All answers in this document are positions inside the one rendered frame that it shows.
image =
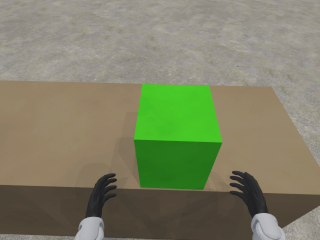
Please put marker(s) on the robot right forearm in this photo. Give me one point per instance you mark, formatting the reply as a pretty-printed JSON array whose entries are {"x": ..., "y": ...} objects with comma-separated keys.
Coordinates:
[{"x": 265, "y": 227}]

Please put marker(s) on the pedestal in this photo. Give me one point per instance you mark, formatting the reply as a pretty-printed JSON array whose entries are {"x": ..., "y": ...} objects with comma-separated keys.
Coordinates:
[{"x": 57, "y": 139}]

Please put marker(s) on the carton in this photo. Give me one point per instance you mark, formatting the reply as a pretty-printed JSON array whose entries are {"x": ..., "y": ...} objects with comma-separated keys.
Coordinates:
[{"x": 177, "y": 136}]

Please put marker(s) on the robot left hand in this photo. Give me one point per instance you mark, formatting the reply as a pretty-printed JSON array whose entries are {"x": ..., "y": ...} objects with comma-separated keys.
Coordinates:
[{"x": 98, "y": 197}]

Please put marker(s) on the robot left forearm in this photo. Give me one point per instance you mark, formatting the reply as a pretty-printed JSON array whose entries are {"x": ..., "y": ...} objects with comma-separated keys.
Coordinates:
[{"x": 91, "y": 228}]

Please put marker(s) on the robot right hand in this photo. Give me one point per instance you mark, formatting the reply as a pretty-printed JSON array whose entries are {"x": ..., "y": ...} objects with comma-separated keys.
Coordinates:
[{"x": 253, "y": 195}]

